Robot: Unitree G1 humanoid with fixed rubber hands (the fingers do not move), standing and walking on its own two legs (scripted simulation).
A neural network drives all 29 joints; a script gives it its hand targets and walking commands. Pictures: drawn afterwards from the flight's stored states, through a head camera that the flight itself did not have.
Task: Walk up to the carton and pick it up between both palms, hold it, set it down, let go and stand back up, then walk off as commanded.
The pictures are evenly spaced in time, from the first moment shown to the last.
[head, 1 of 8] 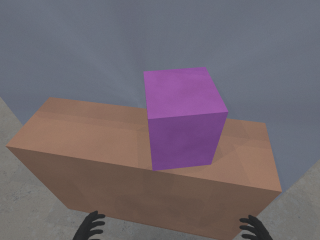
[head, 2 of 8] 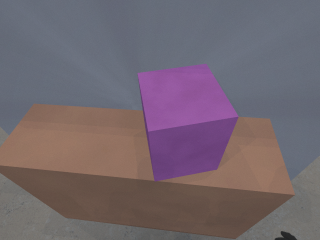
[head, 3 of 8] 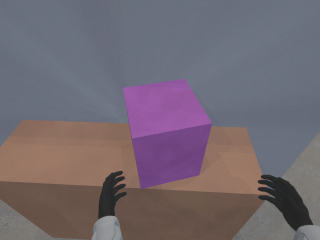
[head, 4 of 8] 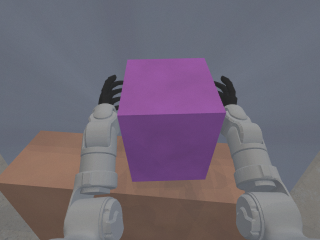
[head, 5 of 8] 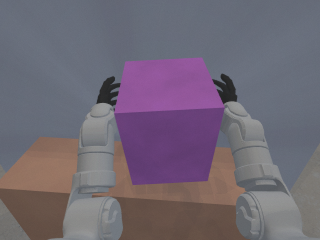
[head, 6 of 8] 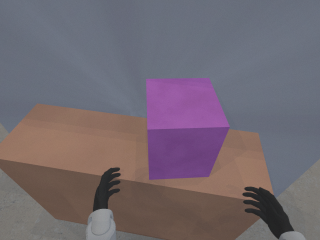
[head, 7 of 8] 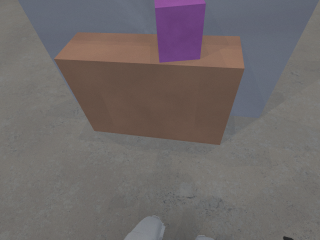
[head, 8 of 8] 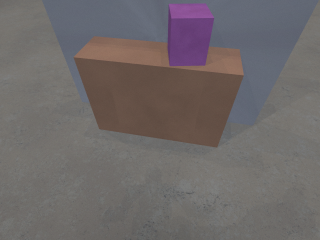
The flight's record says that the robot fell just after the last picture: no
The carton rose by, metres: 0.18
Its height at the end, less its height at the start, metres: +0.00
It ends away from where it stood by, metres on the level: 0.02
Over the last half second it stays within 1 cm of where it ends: yes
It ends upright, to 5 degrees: yes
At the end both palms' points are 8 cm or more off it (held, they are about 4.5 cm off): yes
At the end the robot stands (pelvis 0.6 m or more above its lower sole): yes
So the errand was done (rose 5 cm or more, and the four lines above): yes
